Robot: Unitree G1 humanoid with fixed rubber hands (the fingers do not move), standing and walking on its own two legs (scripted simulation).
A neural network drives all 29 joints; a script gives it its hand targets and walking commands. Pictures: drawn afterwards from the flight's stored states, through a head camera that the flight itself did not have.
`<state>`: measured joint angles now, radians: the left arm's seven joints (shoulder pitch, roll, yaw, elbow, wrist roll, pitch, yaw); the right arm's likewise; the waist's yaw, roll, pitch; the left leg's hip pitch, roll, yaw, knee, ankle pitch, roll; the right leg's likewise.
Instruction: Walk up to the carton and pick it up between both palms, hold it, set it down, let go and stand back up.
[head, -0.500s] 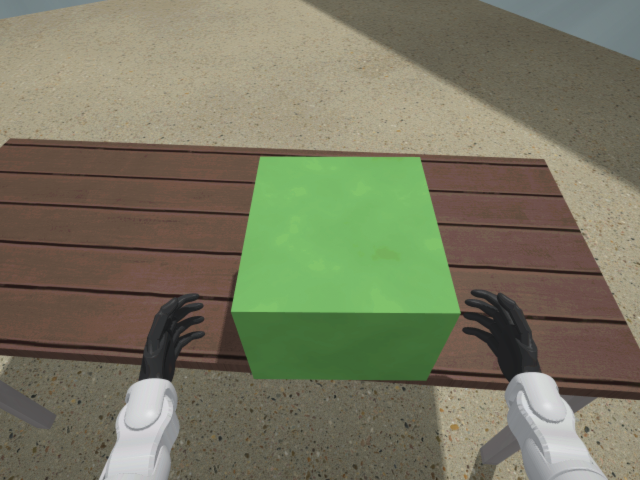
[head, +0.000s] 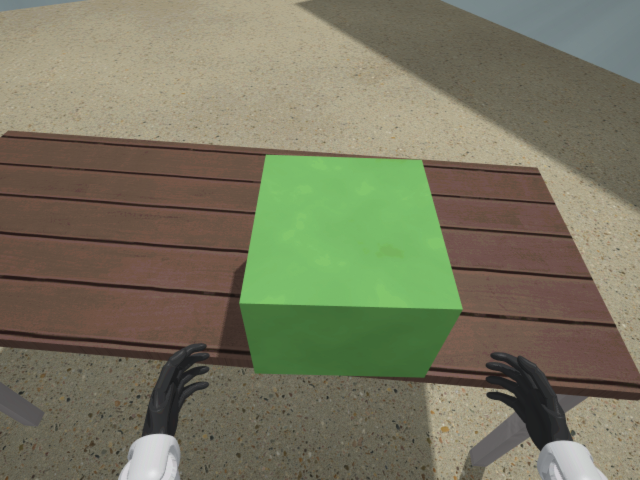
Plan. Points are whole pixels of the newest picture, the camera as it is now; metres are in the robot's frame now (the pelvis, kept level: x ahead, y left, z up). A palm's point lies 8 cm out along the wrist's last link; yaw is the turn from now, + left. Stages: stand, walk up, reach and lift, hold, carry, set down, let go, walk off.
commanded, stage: set down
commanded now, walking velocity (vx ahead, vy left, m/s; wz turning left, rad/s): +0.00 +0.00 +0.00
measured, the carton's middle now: (342, 261) +0.47 -0.02 -0.03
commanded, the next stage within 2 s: let go in 1.06 s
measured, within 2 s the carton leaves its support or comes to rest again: neither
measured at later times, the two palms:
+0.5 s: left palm (150, 459) +0.19 +0.23 -0.06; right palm (523, 439) +0.20 -0.23 -0.05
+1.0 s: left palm out of the picture +0.17 +0.23 -0.07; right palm (517, 467) +0.18 -0.22 -0.07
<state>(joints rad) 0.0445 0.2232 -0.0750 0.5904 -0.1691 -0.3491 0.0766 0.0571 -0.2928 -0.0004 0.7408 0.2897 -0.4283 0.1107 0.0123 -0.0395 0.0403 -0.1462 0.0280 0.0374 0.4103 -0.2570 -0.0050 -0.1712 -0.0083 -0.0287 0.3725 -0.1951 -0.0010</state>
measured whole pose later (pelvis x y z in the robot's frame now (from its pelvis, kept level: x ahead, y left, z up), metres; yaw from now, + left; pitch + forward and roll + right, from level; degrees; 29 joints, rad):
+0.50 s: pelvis +0.02 -0.01 +0.00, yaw +0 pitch -2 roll -1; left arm 0.21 0.24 -0.03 0.56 -0.13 -0.22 0.00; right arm 0.17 -0.22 0.02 0.70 0.20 -0.40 0.03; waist 0.03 0.00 0.03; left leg -0.08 0.04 0.04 0.38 -0.27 -0.01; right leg -0.11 0.01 -0.03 0.35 -0.21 0.00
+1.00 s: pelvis +0.01 +0.00 +0.00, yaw -1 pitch -4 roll -1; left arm 0.19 0.22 0.01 0.55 -0.05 0.05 0.00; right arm 0.16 -0.18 -0.02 0.73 0.03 -0.23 0.02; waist 0.03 0.00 0.05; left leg -0.04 0.04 0.05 0.36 -0.26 -0.01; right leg -0.06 0.01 -0.02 0.31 -0.19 0.00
